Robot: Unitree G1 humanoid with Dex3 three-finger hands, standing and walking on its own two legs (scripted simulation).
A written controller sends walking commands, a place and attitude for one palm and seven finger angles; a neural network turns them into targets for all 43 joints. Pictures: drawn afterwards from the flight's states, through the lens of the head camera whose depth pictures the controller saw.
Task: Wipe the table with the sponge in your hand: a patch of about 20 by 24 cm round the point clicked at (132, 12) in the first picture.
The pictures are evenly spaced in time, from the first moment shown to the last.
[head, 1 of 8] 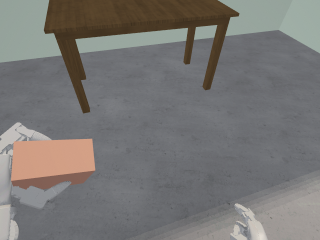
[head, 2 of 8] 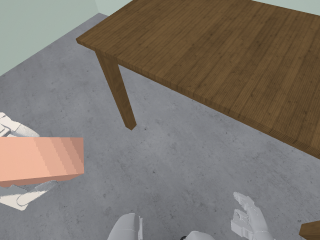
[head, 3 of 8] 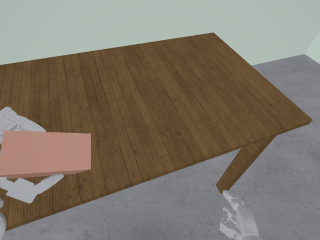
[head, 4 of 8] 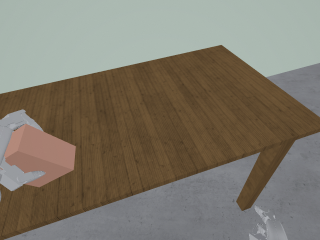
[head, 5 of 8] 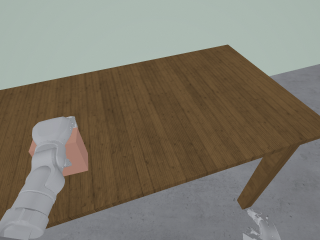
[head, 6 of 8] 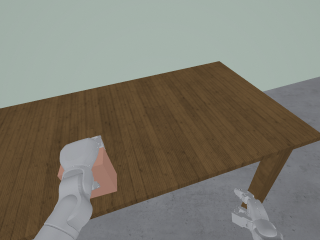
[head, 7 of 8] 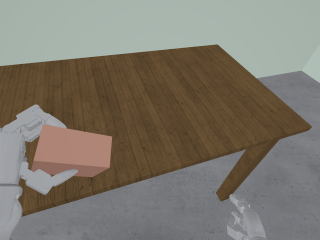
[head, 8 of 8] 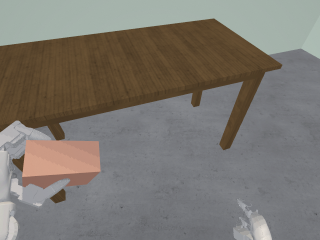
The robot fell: no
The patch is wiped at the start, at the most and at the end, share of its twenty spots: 0.00 0.90 0.90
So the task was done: yes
